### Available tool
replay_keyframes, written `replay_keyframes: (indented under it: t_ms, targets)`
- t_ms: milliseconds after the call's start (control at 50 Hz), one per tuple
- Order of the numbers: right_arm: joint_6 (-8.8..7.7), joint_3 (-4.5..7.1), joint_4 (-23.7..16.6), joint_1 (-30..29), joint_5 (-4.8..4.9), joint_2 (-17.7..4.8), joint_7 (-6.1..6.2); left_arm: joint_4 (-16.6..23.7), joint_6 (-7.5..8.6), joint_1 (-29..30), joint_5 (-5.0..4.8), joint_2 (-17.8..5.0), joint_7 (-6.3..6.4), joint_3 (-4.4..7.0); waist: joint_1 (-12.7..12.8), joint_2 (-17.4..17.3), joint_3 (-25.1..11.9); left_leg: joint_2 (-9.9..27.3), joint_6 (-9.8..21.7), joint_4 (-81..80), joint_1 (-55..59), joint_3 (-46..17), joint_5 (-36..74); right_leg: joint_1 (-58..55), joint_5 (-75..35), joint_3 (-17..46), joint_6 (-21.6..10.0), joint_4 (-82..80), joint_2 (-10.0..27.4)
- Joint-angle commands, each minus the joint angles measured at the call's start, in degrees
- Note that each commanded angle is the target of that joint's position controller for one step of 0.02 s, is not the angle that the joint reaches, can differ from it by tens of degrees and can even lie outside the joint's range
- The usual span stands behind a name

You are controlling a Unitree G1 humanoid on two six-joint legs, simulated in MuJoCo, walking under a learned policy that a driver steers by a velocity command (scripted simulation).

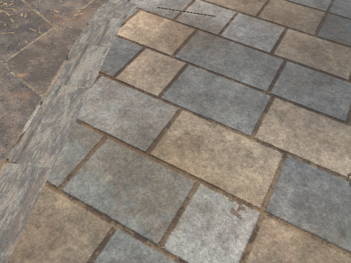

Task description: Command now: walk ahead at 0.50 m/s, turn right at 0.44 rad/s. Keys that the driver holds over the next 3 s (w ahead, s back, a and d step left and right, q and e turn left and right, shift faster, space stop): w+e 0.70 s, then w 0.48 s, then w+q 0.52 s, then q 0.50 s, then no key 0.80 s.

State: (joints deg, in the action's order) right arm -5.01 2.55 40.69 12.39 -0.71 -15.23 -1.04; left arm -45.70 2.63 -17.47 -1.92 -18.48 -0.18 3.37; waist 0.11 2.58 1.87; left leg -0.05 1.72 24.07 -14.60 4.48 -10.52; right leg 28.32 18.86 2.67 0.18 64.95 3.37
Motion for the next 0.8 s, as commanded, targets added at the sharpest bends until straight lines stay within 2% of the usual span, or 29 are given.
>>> replay_keyframes:
  t_ms: [20,60,100,160,220,260,300,320,340,360,380,400,420,440,460,480,540,580,640,700,760,800]
  targets:
    - [-1.84,2.17,-1.7,-0.4,-0.04,-6.4,0.31,4.6,-0.71,0.0,0.23,-1.7,-0.10,0.76,0.1,-7.9,-1.4,15.8,9.5,-15.3,7.8,-11.8,9.3,9.4,-5.2,3.2,0.7,-0.7,4.1]
    - [-2.04,2.67,-0.6,0.1,-0.04,-7.4,0.67,5.9,-1.04,2.5,0.58,-1.2,-0.27,0.62,-0.1,-6.4,-0.2,15.8,9.8,-16.3,8.4,-8.0,12.3,11.5,-9.4,3.6,1.2,-5.7,4.2]
    - [-1.81,2.99,0.2,0.4,0.02,-8.4,1.02,6.9,-0.82,5.1,0.61,-0.6,-0.96,0.29,-0.7,-5.8,0.5,14.8,9.1,-16.9,9.0,-3.7,13.3,10.8,-15.5,2.6,0.9,-12.8,3.9]
    - [-1.20,3.53,1.4,2.2,0.45,-10.3,1.47,9.0,-0.45,11.2,0.73,0.1,-2.17,-0.28,-3.0,-4.7,2.3,14.9,8.2,-17.2,10.2,0.9,13.8,9.1,-20.8,-0.7,0.0,-21.5,3.0]
    - [-0.25,4.08,3.0,4.8,1.34,-11.6,1.54,11.4,-0.53,15.9,0.64,-0.4,-3.03,-0.32,-4.3,-4.4,3.9,16.2,7.3,-15.8,15.1,3.2,15.2,10.0,-18.9,-2.6,-1.7,-26.4,2.4]
    - [0.61,4.45,3.7,5.5,1.90,-12.6,1.59,12.9,-0.63,17.3,0.69,-1.2,-3.53,0.00,-3.9,-4.9,3.7,17.0,6.2,-12.4,18.7,4.7,22.3,9.4,-14.6,-4.5,-3.4,-28.2,1.1]
    - [1.46,4.94,3.6,5.1,2.31,-14.4,1.94,13.2,-0.98,14.5,0.84,-3.2,-3.61,1.07,-1.2,-7.0,0.1,16.7,5.0,-4.0,20.5,6.6,42.0,2.5,-8.7,-8.0,-5.8,-28.4,-2.8]
    - [2.00,5.04,3.4,4.5,2.51,-14.8,2.11,12.0,-1.18,8.6,0.71,-5.1,-3.41,2.27,2.4,-7.2,-3.5,15.7,4.0,4.9,19.4,7.8,49.0,-5.5,-7.5,-9.5,-7.3,-29.5,-5.4]
    - [2.18,4.53,3.1,4.3,2.52,-13.8,2.35,9.4,-1.51,-1.1,0.51,-8.3,-2.64,4.22,7.5,-6.0,-8.6,13.4,2.0,17.7,13.0,9.2,46.4,-20.1,-10.6,-8.9,-9.6,-32.8,-7.6]
    - [1.70,2.86,1.7,6.4,0.26,-9.3,2.31,7.9,-2.24,-8.0,0.11,-13.6,-1.28,5.83,8.3,4.2,-13.4,9.7,-0.8,36.6,-3.4,9.0,14.5,-37.2,-13.5,7.4,-13.4,-33.2,2.8]
    - [-0.06,0.99,-1.7,9.1,-0.07,-4.3,1.64,10.1,-1.44,-4.1,0.11,-17.4,-1.45,5.80,2.4,13.9,-20.9,-2.6,-3.8,54.7,-25.0,-1.1,-23.8,-51.4,1.4,41.9,-25.1,-43.3,15.0]
    - [-1.91,2.12,-2.2,2.2,1.90,-10.3,0.87,10.8,-0.54,-4.6,0.37,-11.9,-2.02,4.25,7.0,4.1,-20.7,0.4,-2.6,56.7,-30.9,-10.4,-21.5,-50.2,4.6,42.6,-22.6,-49.0,15.6]
    - [-2.80,2.24,-3.7,-1.6,3.37,-10.9,0.57,10.2,0.27,-3.2,0.82,-9.5,-2.07,3.51,6.3,2.4,-12.7,2.4,-1.3,53.9,-33.0,-9.5,-16.3,-43.4,1.3,34.4,-20.3,-49.2,13.8]
    - [-3.09,2.03,-3.2,-1.5,2.42,-9.9,1.05,10.2,0.70,0.2,0.81,-8.2,-2.08,3.05,3.2,-2.6,-7.6,4.9,-1.2,48.7,-30.3,-9.4,-12.0,-34.6,-5.7,27.6,-18.3,-49.1,11.1]
    - [-2.84,2.38,-2.6,-0.9,0.85,-10.3,1.45,10.8,0.84,3.4,0.99,-6.3,-1.81,2.51,1.2,-2.2,-5.7,6.6,-1.7,43.8,-26.5,-9.6,-9.4,-28.3,-11.9,22.6,-17.2,-49.4,8.9]
    - [-2.21,2.55,-2.3,0.2,0.40,-10.3,1.36,11.6,0.87,5.0,1.66,-5.7,-1.50,2.19,-0.4,-0.4,-4.9,7.4,-2.2,42.1,-22.8,-9.8,-7.4,-23.9,-16.0,20.3,-17.0,-50.5,7.5]
    - [-0.70,2.18,-2.4,0.1,-0.31,-8.3,1.40,10.9,1.24,4.5,1.49,-6.6,-0.58,2.48,-1.3,-0.7,-3.9,6.6,-4.9,35.8,-20.4,-8.1,-3.9,-17.8,-24.5,15.6,-17.6,-52.3,5.6]
    - [-0.41,1.61,-3.7,-4.2,-0.38,-6.9,1.47,10.0,1.13,2.8,1.24,-7.6,0.19,2.79,0.0,-0.6,-2.3,5.6,-6.2,28.1,-21.3,-7.7,2.5,-16.1,-24.9,13.1,-16.5,-52.4,3.9]
    - [-0.84,0.76,-5.2,-10.8,0.03,-5.1,0.90,8.8,0.55,0.5,0.77,-7.9,0.85,2.90,2.7,1.3,-1.4,2.8,-6.4,14.5,-17.5,-7.4,13.1,-14.2,-18.9,11.2,-13.5,-51.3,1.2]
    - [-1.52,0.84,-6.4,-15.1,0.99,-5.9,0.01,7.4,0.12,-2.4,0.39,-8.4,1.10,3.09,4.4,2.0,-0.9,0.9,-5.8,7.9,-14.4,-8.0,16.1,-15.4,-14.5,14.4,-12.7,-49.6,2.6]
    - [-2.23,1.48,-6.1,-14.0,1.08,-7.7,-0.84,6.1,-0.12,-3.6,0.58,-7.1,1.36,2.74,3.7,3.4,-1.2,1.5,-3.6,4.7,-13.4,-9.2,13.2,-21.3,-13.9,18.0,-11.6,-45.4,5.6]
    - [-2.59,2.07,-5.2,-10.1,0.94,-8.5,-0.79,5.7,-0.42,-3.1,0.87,-6.9,1.25,2.74,1.4,4.9,-1.5,1.0,-1.3,3.0,-8.7,-7.5,8.8,-22.9,-18.9,18.8,-10.5,-41.9,6.1]
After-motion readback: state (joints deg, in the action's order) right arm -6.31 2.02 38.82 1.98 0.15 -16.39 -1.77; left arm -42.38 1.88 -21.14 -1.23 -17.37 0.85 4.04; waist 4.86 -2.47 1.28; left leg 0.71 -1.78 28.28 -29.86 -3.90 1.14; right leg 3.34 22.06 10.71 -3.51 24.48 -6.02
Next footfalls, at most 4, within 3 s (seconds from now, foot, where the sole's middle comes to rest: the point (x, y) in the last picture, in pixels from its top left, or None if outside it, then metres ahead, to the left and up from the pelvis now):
0.34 right None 0.33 -0.16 -0.78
0.84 left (194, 216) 0.66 -0.07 -0.78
1.34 right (276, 193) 0.78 -0.43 -0.78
1.84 left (235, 130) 1.13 -0.29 -0.78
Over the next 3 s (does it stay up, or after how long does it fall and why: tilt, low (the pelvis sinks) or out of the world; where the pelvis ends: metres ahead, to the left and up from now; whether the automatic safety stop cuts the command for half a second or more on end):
stays up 1.06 -0.37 -0.01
